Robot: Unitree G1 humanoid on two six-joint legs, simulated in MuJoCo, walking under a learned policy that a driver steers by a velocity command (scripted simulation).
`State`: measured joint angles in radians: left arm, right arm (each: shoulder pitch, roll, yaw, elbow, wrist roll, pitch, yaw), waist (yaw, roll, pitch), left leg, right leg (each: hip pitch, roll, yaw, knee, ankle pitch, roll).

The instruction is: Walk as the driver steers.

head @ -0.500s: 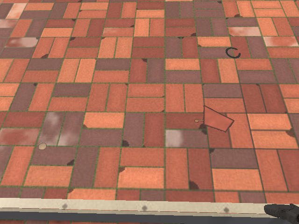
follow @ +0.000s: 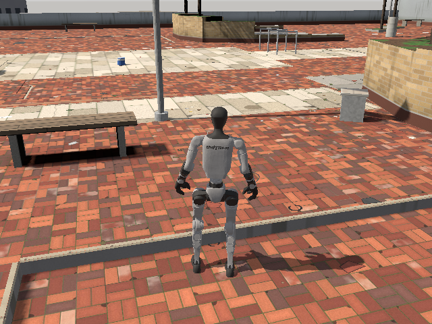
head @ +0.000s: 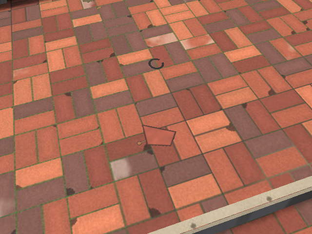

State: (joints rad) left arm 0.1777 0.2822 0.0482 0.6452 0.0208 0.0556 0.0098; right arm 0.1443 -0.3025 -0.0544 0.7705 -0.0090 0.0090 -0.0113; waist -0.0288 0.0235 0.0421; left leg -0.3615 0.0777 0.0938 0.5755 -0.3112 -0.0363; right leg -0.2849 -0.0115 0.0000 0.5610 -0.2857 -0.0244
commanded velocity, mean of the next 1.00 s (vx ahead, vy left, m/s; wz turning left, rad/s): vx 0.00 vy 0.00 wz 0.40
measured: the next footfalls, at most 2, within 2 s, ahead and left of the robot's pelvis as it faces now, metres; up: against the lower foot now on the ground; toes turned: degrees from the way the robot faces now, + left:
left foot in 0.42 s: -0.02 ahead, +0.13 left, +0.00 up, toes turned +20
right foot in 0.96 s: +0.10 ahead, -0.07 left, +0.00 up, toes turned +35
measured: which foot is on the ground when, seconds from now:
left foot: up 0.00-0.40, down 0.42-1.00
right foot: down 0.00-0.44, up 0.46-0.94, down 0.96-1.00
